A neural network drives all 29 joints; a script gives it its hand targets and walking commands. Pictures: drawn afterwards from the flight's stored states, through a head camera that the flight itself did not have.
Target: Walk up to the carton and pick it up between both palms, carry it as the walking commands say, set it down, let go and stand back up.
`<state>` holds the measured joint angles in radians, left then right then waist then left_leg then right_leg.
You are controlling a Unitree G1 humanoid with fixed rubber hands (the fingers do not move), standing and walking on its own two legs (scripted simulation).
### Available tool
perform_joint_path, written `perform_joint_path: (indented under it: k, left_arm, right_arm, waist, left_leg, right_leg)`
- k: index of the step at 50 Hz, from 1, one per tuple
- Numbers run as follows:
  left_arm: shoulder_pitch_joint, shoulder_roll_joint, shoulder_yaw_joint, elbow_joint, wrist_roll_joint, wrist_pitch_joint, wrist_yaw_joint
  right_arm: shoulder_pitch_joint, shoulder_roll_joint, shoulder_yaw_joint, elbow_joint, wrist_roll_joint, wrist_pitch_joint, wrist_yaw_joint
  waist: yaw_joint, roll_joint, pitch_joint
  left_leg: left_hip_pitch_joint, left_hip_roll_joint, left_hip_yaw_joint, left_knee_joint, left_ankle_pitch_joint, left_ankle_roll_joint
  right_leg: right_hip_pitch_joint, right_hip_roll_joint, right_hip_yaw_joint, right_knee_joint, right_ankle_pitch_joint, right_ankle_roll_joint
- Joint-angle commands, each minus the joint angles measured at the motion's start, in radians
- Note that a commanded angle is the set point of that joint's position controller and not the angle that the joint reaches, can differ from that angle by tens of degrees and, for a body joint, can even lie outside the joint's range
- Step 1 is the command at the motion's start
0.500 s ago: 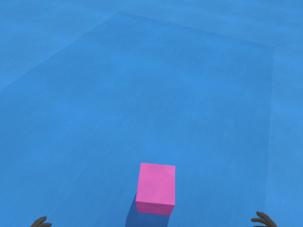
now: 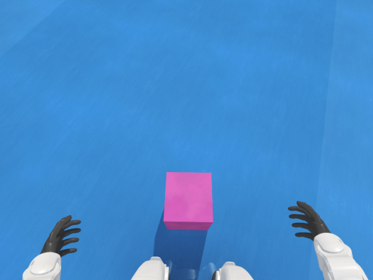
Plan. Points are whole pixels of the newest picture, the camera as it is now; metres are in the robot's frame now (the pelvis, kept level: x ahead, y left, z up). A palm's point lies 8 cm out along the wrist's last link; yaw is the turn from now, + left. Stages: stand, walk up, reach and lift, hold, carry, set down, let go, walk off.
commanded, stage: reach and lift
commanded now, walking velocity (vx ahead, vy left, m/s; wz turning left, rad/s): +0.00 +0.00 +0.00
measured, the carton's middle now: (188, 202) +0.42 +0.02 -0.62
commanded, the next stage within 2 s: none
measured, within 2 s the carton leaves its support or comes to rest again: neither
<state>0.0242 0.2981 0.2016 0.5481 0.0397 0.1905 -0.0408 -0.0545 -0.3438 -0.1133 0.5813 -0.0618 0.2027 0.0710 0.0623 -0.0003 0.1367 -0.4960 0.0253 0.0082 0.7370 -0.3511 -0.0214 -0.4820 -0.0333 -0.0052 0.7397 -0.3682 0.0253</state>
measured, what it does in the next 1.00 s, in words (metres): lowers itself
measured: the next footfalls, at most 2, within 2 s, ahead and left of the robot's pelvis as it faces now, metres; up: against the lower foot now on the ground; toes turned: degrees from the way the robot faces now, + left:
none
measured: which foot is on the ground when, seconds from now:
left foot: down 0.00-1.00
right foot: down 0.00-1.00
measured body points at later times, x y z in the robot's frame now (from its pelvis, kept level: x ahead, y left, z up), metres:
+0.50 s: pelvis -0.06 +0.00 -0.05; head +0.15 +0.00 +0.35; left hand +0.30 +0.26 -0.15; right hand +0.34 -0.23 -0.15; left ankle +0.01 +0.13 -0.71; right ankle +0.00 -0.13 -0.71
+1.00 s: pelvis -0.06 +0.00 -0.09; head +0.24 +0.01 +0.25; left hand +0.43 +0.21 -0.20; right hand +0.45 -0.17 -0.20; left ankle +0.01 +0.13 -0.71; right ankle +0.00 -0.13 -0.71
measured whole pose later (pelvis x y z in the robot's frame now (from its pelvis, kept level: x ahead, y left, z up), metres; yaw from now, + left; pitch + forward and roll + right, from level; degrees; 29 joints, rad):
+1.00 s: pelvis -0.06 +0.00 -0.09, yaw -1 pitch +43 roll -1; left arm -1.00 0.17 0.35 0.82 0.07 0.10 0.03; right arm -1.04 -0.20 -0.31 0.85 -0.08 0.11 -0.02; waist 0.04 -0.01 -0.04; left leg -1.50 0.01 -0.03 1.05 -0.31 -0.02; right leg -1.48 0.00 0.04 1.05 -0.32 0.04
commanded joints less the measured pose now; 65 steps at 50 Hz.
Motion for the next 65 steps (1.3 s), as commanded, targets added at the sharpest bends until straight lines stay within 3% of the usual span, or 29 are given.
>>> perform_joint_path:
  k: [1,6,14,19,24,32,42,45,53,57,65]
  left_arm:
    - [-0.036,0.135,0.041,-0.068,-0.014,-0.036,0.011]
    - [-0.13,0.135,0.048,-0.054,-0.034,-0.047,0.013]
    - [-0.373,0.108,0.036,-0.037,-0.055,0.0,0.017]
    - [-0.565,0.089,0.05,-0.006,-0.047,0.026,0.028]
    - [-0.715,0.072,0.074,0.026,-0.035,0.027,0.044]
    - [-0.949,0.053,0.09,0.085,-0.034,-0.015,0.058]
    - [-1.142,0.001,0.125,0.18,-0.015,-0.087,0.062]
    - [-1.192,-0.015,0.139,0.182,0.003,-0.099,0.064]
    - [-1.17,-0.039,0.194,0.116,0.059,-0.122,0.069]
    - [-1.164,-0.052,0.196,0.106,0.061,-0.124,0.061]
    - [-1.226,-0.067,0.181,0.197,0.049,-0.126,0.063]
  right_arm:
    - [-0.056,-0.103,-0.029,-0.04,0.005,-0.03,-0.022]
    - [-0.145,-0.082,-0.041,-0.022,0.013,-0.032,-0.052]
    - [-0.433,-0.069,-0.04,-0.03,0.032,0.011,-0.054]
    - [-0.617,-0.07,-0.063,0.021,0.04,0.029,-0.045]
    - [-0.76,-0.07,-0.088,0.076,0.043,0.024,-0.044]
    - [-0.948,-0.051,-0.127,0.137,0.04,-0.019,-0.069]
    - [-1.118,0.007,-0.171,0.166,0.023,-0.093,-0.091]
    - [-1.181,0.025,-0.191,0.172,0.002,-0.103,-0.092]
    - [-1.147,0.061,-0.226,0.122,-0.049,-0.125,-0.092]
    - [-1.145,0.081,-0.222,0.103,-0.051,-0.127,-0.087]
    - [-1.196,0.079,-0.249,0.2,-0.051,-0.134,-0.093]
  waist:
    - [-0.007,-0.012,-0.427]
    - [-0.015,-0.026,-0.545]
    - [-0.001,-0.031,-0.545]
    - [0.01,-0.024,-0.597]
    - [0.015,-0.02,-0.708]
    - [-0.014,-0.015,-0.871]
    - [-0.013,-0.018,-1.044]
    - [-0.011,-0.019,-1.109]
    - [-0.009,-0.027,-1.247]
    - [-0.005,-0.031,-1.219]
    - [-0.03,-0.021,-1.081]
  left_leg:
    - [0.072,-0.072,0.017,0.034,0.597,-0.049]
    - [-0.049,-0.074,0.028,0.084,0.57,-0.039]
    - [-0.214,-0.066,0.045,0.08,0.211,-0.023]
    - [-0.266,-0.065,0.046,0.103,0.114,-0.029]
    - [-0.295,-0.07,0.048,0.134,0.112,-0.031]
    - [-0.352,-0.083,0.041,0.185,0.166,-0.031]
    - [-0.425,-0.101,0.032,0.249,0.356,-0.03]
    - [-0.42,-0.104,0.031,0.265,0.411,-0.03]
    - [-0.394,-0.105,0.025,0.303,0.61,-0.024]
    - [-0.437,-0.104,0.025,0.313,0.587,-0.02]
    - [-0.678,-0.109,0.033,0.423,0.323,-0.034]
  right_leg:
    - [0.049,0.085,-0.003,0.022,0.467,0.016]
    - [-0.027,0.075,0.026,0.062,0.489,0.012]
    - [-0.16,0.069,0.007,0.081,0.166,0.004]
    - [-0.243,0.074,-0.012,0.111,0.065,0.0]
    - [-0.294,0.084,-0.02,0.14,0.065,0.001]
    - [-0.368,0.099,-0.022,0.177,0.116,0.009]
    - [-0.491,0.121,-0.024,0.235,0.282,0.017]
    - [-0.511,0.129,-0.025,0.25,0.329,0.019]
    - [-0.513,0.136,-0.029,0.288,0.512,0.022]
    - [-0.557,0.127,-0.031,0.295,0.486,0.023]
    - [-0.809,0.119,-0.051,0.413,0.257,0.023]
